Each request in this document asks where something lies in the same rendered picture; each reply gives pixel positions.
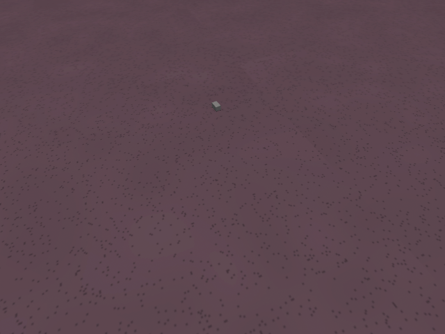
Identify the small box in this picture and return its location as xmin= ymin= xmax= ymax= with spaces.
xmin=212 ymin=101 xmax=221 ymax=111

